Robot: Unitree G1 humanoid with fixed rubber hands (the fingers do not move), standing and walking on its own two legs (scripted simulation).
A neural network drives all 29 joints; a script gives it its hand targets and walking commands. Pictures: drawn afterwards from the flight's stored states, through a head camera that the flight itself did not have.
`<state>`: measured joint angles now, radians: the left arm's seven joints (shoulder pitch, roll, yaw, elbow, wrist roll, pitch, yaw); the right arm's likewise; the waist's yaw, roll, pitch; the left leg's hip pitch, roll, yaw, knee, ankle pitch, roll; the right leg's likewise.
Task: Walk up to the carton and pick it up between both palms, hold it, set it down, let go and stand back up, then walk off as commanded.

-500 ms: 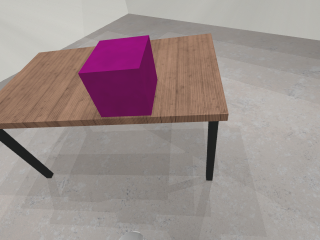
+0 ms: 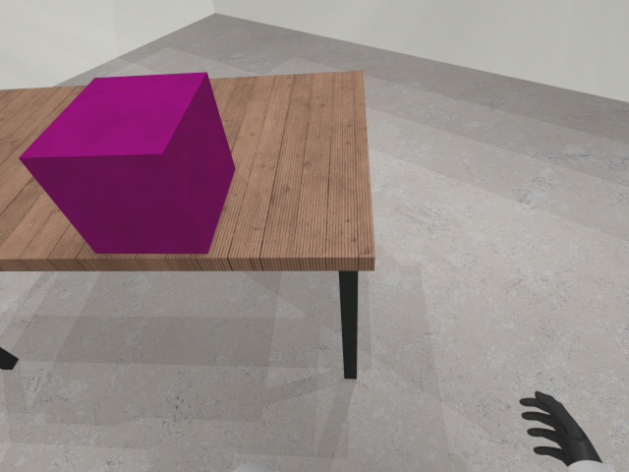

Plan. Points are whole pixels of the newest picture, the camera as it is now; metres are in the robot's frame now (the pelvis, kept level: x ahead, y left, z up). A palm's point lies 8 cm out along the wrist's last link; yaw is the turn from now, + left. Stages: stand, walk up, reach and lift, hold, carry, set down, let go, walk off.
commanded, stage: walk up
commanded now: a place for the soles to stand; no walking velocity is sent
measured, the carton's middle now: (150, 164) +0.66 +0.33 +0.04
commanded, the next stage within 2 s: none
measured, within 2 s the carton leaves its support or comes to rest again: neither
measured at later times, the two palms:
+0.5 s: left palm (77, 365) +0.29 +0.37 -0.05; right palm (522, 413) +0.23 -0.27 -0.09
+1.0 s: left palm out of the picture +0.29 +0.48 -0.02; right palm (444, 370) +0.29 -0.18 -0.10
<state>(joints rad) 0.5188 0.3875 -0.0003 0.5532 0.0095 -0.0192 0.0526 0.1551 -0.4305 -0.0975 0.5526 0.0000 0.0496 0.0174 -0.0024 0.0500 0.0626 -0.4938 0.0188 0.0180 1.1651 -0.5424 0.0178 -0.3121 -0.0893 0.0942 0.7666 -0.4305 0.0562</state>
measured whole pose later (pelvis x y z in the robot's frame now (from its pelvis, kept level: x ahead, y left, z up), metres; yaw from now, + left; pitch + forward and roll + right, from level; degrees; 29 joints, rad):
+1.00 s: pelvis +0.19 +0.14 -0.01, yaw -4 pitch -3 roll +0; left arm 0.44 0.51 0.00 0.54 0.03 -0.04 0.10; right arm 0.26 -0.46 -0.10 0.53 0.00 0.10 0.07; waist -0.02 0.13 0.12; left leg -0.50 0.09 -0.10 1.03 -0.44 -0.01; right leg -0.39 -0.10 0.04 0.71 -0.28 0.02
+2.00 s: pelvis +0.22 +0.22 +0.00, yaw -4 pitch -4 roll -1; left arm 0.17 0.46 0.00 0.58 0.01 -0.01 0.00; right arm 0.25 -0.45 -0.06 0.56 0.00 0.01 0.03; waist -0.02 0.04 0.09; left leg -0.30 0.03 -0.01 0.69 -0.32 -0.01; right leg -0.27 -0.06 -0.06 0.67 -0.33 0.02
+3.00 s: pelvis +0.16 +0.36 -0.01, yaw +0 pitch -6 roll -2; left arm 0.36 0.50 0.00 0.62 0.01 0.01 0.06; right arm 0.15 -0.47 -0.07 0.62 0.00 0.08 0.04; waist -0.02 -0.01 0.14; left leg -0.41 0.01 0.04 0.76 -0.25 0.06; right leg -0.37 -0.05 -0.01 1.02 -0.55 -0.01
